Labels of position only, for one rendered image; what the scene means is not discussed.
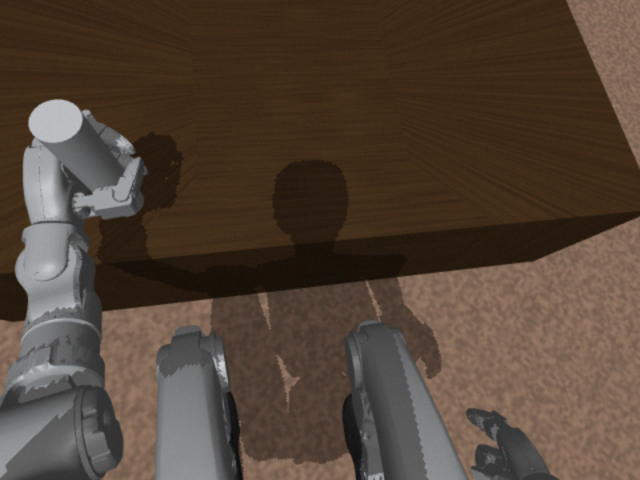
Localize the left robot hand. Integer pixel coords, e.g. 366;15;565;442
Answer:
23;110;149;230

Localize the right robot hand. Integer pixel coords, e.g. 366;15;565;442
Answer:
466;408;550;480

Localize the can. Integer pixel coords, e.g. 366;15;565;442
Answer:
28;99;144;217

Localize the right robot foot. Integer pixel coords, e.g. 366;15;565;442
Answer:
342;393;380;480

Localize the left robot foot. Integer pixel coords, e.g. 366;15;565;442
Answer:
226;391;243;480

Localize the left robot arm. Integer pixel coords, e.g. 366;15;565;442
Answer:
0;221;124;480

